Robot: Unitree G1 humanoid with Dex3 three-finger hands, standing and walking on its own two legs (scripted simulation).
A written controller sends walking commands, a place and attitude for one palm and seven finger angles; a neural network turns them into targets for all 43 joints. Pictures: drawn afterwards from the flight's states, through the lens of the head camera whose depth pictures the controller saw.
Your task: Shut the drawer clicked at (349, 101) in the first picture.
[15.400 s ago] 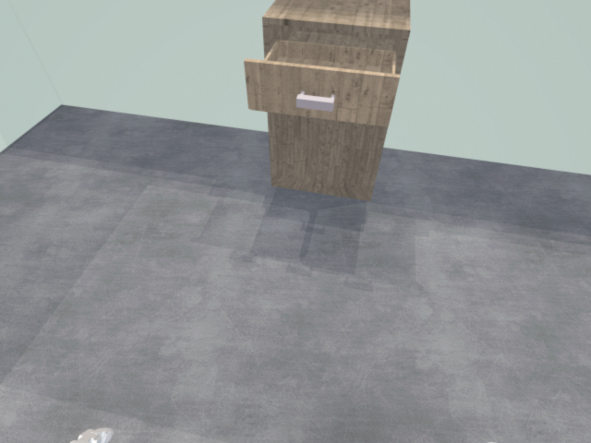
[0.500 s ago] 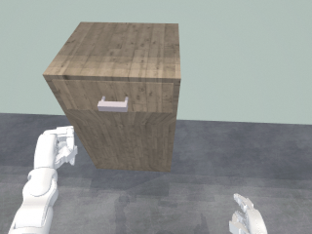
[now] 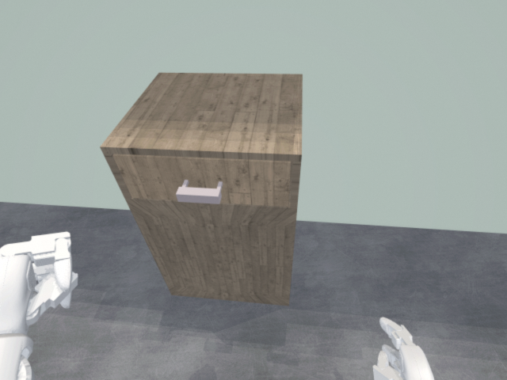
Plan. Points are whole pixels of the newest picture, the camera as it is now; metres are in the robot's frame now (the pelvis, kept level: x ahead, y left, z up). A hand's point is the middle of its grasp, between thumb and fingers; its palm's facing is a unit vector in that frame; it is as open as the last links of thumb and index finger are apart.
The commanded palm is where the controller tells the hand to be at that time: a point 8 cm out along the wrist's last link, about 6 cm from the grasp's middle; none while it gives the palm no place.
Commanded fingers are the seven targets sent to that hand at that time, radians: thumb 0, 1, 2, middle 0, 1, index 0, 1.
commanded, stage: draw the hand back to the body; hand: left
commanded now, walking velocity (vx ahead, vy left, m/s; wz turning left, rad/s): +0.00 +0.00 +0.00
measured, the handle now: (201, 189) +0.58 +0.22 -0.08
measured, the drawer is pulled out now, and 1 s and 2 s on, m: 0.00 0.00 0.00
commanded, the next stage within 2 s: step back with the hand held close in 0.16 s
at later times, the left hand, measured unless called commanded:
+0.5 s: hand (66, 279) +0.18 +0.25 +0.16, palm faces +0.32 -0.82 -0.47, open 3.2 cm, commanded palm +0.12 +0.29 +0.17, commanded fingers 0.00 0.90 0.90 -1.40 -1.60 -1.40 -1.60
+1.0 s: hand (13, 346) +0.10 +0.26 +0.16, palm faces +0.36 -0.80 -0.48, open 3.2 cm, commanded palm +0.04 +0.31 +0.17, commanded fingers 0.00 0.90 0.90 -1.40 -1.60 -1.40 -1.60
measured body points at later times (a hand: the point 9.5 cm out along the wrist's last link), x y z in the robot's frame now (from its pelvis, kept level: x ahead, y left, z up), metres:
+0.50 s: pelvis -0.02 +0.02 +0.00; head -0.01 +0.00 +0.45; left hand +0.16 +0.29 +0.18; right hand +0.16 -0.23 -0.08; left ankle -0.03 +0.12 -0.74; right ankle -0.02 -0.12 -0.74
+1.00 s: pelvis -0.09 +0.03 -0.01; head -0.07 +0.03 +0.44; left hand +0.08 +0.30 +0.18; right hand +0.09 -0.21 -0.09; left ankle -0.03 +0.12 -0.74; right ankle -0.02 -0.12 -0.74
